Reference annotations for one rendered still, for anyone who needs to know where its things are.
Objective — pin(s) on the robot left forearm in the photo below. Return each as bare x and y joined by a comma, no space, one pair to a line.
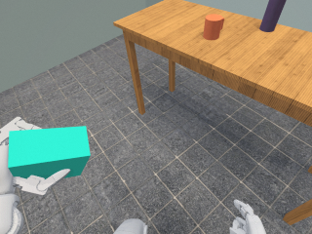
11,219

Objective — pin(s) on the table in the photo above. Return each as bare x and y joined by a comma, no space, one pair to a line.
273,68

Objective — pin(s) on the robot left thigh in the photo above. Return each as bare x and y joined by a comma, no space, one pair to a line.
132,226

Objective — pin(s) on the sponge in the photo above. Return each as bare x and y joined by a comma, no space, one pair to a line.
44,152

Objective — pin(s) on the robot left hand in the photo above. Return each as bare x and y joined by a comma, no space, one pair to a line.
33,185

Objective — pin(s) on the robot right hand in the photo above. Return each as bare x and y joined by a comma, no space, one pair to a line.
252,223

